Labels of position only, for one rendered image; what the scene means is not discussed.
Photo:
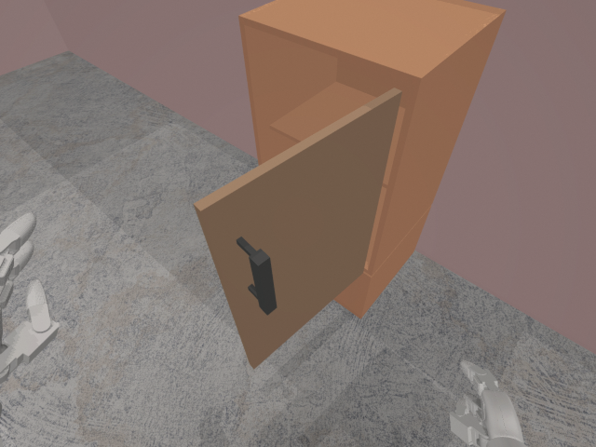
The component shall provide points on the cupboard door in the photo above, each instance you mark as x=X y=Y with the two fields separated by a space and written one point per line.
x=311 y=209

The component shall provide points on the left robot hand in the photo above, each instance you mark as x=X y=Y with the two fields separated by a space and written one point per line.
x=33 y=335

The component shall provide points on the right robot hand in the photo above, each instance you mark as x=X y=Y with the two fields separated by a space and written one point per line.
x=493 y=415

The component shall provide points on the handle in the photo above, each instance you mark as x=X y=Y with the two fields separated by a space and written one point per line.
x=261 y=270

